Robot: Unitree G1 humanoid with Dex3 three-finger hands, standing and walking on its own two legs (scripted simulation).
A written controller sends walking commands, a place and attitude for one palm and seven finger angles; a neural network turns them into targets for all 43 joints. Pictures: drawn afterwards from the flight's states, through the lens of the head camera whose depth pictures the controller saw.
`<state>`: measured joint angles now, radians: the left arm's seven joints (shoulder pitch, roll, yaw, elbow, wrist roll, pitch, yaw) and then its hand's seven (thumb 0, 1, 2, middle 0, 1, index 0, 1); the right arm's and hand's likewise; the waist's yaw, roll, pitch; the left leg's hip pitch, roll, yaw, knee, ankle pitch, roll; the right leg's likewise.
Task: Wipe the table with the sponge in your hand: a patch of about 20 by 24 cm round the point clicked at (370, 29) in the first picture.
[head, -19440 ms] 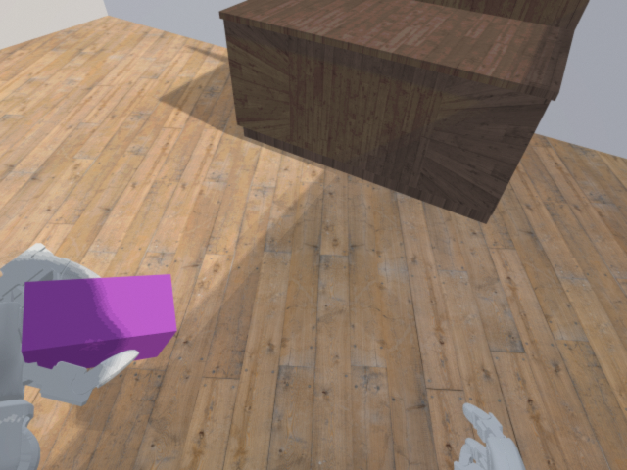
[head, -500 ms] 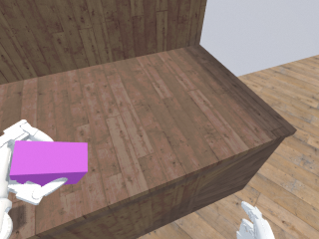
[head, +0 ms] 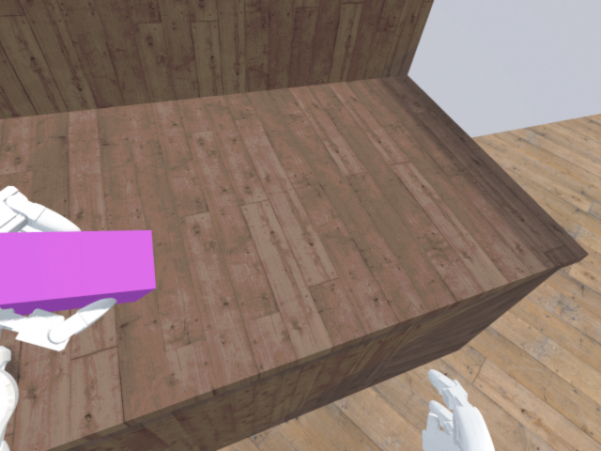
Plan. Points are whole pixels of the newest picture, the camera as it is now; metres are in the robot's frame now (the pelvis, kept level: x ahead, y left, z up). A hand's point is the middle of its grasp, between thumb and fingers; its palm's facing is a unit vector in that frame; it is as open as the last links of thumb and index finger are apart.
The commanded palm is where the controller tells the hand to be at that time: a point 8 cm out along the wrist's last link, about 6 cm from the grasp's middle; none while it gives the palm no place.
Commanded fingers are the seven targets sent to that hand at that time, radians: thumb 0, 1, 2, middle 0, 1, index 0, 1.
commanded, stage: come to a stop and stand still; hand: left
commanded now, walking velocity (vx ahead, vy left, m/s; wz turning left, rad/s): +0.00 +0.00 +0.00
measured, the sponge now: (101, 272) +0.24 +0.24 +0.14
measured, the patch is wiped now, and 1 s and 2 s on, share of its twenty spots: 0.00 0.00 0.00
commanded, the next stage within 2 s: look again from close up in 0.40 s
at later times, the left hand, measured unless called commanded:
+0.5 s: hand (46, 298) +0.20 +0.27 +0.16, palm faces +0.32 -0.84 -0.44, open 9.9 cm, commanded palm +0.15 +0.30 +0.17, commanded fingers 0.00 0.10 1.30 -1.20 -1.60 -1.20 -1.60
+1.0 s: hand (84, 313) +0.19 +0.23 +0.16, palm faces +0.35 -0.85 -0.40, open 9.9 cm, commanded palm +0.14 +0.27 +0.17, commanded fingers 0.00 0.10 1.30 -1.20 -1.60 -1.20 -1.60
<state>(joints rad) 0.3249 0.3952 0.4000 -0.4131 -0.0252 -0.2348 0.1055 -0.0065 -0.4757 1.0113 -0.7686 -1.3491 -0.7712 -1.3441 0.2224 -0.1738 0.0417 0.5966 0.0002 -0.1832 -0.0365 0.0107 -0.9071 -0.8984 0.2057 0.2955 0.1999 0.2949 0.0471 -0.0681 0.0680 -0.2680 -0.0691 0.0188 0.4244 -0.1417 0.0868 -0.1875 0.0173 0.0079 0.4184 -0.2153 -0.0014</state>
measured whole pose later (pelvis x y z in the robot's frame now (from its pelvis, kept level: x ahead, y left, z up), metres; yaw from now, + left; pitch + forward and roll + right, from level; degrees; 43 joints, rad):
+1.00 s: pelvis -0.02 -0.01 +0.00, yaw -1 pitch -1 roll -3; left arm 0.45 0.36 0.34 -0.44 -0.03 -0.21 0.09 -0.01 -0.48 1.01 -0.77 -1.35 -0.77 -1.34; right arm 0.23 -0.22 0.02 0.59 0.01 -0.13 -0.04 0.01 -0.91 -0.90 0.21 0.30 0.20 0.30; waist 0.01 0.04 0.01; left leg -0.34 -0.02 0.00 0.50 -0.14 0.05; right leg -0.17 0.08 -0.06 0.38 -0.21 -0.04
